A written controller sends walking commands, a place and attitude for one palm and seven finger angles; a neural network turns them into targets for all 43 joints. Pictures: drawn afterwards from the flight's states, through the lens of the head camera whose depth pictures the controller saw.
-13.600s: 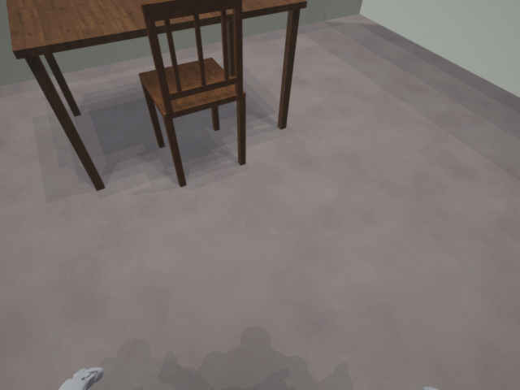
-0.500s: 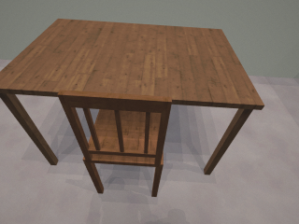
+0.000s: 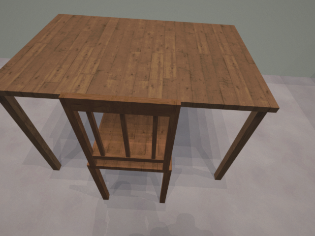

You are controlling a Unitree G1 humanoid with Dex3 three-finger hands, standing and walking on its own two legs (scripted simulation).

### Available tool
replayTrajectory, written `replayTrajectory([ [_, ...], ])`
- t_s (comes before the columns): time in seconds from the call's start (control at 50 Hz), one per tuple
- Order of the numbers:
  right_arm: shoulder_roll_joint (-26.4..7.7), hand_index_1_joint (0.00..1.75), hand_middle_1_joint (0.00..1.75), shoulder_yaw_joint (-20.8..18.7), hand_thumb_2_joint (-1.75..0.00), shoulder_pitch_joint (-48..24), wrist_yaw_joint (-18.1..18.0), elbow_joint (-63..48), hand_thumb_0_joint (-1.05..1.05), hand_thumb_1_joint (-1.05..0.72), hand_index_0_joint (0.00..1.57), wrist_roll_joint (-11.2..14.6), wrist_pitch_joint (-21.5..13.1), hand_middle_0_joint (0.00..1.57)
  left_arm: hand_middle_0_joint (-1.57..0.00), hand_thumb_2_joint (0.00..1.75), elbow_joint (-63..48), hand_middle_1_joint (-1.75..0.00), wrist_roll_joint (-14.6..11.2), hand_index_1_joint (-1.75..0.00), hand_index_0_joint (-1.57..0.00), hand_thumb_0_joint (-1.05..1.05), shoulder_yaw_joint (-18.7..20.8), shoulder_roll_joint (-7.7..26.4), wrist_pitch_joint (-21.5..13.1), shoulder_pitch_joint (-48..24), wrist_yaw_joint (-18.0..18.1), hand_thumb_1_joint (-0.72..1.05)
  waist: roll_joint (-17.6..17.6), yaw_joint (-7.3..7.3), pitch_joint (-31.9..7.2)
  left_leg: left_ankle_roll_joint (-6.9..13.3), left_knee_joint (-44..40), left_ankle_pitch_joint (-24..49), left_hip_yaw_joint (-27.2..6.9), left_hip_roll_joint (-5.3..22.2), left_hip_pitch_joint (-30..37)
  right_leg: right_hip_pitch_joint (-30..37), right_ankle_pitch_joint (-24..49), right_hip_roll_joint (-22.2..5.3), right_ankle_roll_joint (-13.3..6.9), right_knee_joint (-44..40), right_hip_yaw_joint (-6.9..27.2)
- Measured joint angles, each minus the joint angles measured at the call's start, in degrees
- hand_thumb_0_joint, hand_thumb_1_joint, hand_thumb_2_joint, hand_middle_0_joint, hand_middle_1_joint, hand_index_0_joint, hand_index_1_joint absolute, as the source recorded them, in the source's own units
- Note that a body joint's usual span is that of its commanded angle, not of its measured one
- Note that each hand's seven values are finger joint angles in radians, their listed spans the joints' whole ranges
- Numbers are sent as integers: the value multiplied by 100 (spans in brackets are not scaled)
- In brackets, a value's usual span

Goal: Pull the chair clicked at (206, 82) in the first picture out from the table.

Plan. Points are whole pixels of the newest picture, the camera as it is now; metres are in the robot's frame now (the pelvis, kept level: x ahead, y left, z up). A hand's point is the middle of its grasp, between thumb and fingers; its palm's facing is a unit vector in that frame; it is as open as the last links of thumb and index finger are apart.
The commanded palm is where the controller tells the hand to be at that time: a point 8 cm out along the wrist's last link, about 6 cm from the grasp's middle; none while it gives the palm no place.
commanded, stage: look again from close up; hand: left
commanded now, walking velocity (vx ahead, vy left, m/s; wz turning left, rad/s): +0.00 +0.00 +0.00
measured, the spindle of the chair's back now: (125, 136) +0.46 +0.14 -0.10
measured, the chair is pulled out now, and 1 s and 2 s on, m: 0.00 0.00 0.00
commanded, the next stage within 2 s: raise the hand toward the chair's back in 0.02 s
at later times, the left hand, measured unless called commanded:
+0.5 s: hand (118, 209) +0.20 +0.11 -0.04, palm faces -0.04 -1.00 +0.05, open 8.8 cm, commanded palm +0.12 +0.21 -0.07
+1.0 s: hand (107, 211) +0.19 +0.14 -0.06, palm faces +0.05 -1.00 -0.02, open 13.2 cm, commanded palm +0.16 +0.21 -0.05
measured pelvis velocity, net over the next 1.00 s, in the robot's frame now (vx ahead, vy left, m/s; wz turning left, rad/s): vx -0.02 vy -0.06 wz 0.02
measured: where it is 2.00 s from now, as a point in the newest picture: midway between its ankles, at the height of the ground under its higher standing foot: outside the picture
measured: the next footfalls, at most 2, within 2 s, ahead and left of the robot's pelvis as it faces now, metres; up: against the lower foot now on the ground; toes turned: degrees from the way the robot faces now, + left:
none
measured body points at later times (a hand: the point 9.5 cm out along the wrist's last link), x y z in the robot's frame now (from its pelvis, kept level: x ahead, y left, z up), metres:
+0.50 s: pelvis -0.02 -0.04 -0.06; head +0.01 -0.01 +0.38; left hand +0.19 +0.17 -0.04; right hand +0.17 -0.29 -0.10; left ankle +0.02 +0.07 -0.74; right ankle -0.01 -0.14 -0.74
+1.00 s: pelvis -0.02 -0.06 -0.09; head +0.06 -0.06 +0.35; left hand +0.19 +0.20 -0.05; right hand +0.14 -0.29 -0.19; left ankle +0.02 +0.07 -0.74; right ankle -0.01 -0.14 -0.74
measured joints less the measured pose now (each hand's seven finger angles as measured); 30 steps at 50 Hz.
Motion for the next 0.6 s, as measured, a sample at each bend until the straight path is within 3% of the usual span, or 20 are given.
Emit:
replayTrajectory([
  [0.14, -27, 30, 30, 13, -89, -6, -24, -1, 0, -92, 20, -4, 4, 19, -20, 89, 19, -30, 27, -29, -20, 0, -29, -37, -35, -57, 38, 91, 41, -5, -42, -11, 100, -54, -11, 38, -34, 22, -10, 33, -1, -9, -13],
  [0.16, -63, 30, 30, 37, -89, 91, -47, -282, 1, -92, 20, 25, -11, 20, -20, 89, -883, -30, -205, -29, -20, 0, -27, -24, 306, 203, 39, 91, 48, -44, -12, -13, 205, -92, -34, 43, -102, -23, -29, 34, -4, 61, -38],
  [0.18, -100, 30, 30, 77, -89, 230, -119, -557, 1, -93, 20, 81, -228, 20, -20, 89, -1895, -30, -269, -29, -20, 3, -7, 83, 525, 534, 209, 93, 1, -17, -11, -18, 247, -120, -1, 27, -120, -117, -103, 15, -73, 230, -5],
  [0.22, -196, 30, 30, 63, -89, 400, -202, -867, 2, -94, 20, 172, -770, 20, -20, 89, -3192, -30, -487, -29, -20, 6, 101, 341, 274, 921, 495, 96, -55, -41, -182, -34, 344, -169, 36, -34, -246, -364, -297, -55, -167, 592, 35],
  [0.26, -361, 30, 30, 20, -89, 471, -252, -1267, 2, -93, 20, 279, -1081, 20, -20, 88, -4268, -30, -750, -29, -20, 6, 118, 476, 184, 969, 641, 96, 52, -122, -321, -35, 554, -240, -33, -67, -426, -499, -419, -102, -134, 794, -34],
  [0.3, -571, 30, 30, -12, -89, 376, -298, -1606, 2, -93, 20, 271, -1340, 20, -19, 87, -5044, -29, -854, -28, -19, 6, 104, 465, -150, 766, 634, 93, 244, -203, -421, -34, 847, -345, -105, -40, -665, -641, -468, -89, -87, 936, -110],
  [0.36, -748, 30, 30, -105, -89, 23, -236, -2085, 1, -92, 20, 160, -1510, 20, -18, 85, -5422, -29, -888, -28, -18, 4, 166, 294, -1050, 119, 342, 86, 353, -328, -632, -79, 1455, -539, -155, 18, -1342, -1263, -639, -60, -95, 1466, -156],
  [0.44, -643, 30, 30, -277, -89, -445, 17, -2675, 1, -92, 20, 56, -1506, 20, -17, 82, -5370, -27, -1108, -26, -17, 2, 379, 26, -2449, -352, -768, 76, 6, -289, -909, -158, 2453, -897, -72, 203, -2462, -2458, -995, 63, -199, 2520, -62],
  [0.48, -598, 30, 30, -347, -89, -602, 130, -2997, 1, -91, 20, 42, -1428, 20, -17, 80, -5271, -27, -1101, -26, -17, 1, 483, 7, -2925, -253, -1316, 70, -177, -274, -949, -218, 2944, -1095, -97, 293, -2925, -2918, -1193, 127, -286, 3000, -82],
  [0.54, -596, 30, 30, -431, -89, -769, 177, -3441, 1, -91, 20, 47, -1212, 20, -17, 77, -5267, -26, -1051, -25, -17, 1, 639, 153, -2929, 191, -1644, 62, -337, -173, -933, -279, 3579, -1331, -185, 392, -3484, -3448, -1473, 199, -404, 3614, -165],
  [0.6, -607, 30, 30, -483, -89, -900, 124, -3669, 1, -91, 20, 51, -1063, 20, -17, 74, -5517, -25, -1166, -24, -17, 1, 865, 347, -2750, 762, -1534, 55, -297, -15, -877, -395, 4064, -1555, -361, 464, -3883, -3755, -1672, 258, -508, 4000, -332],
])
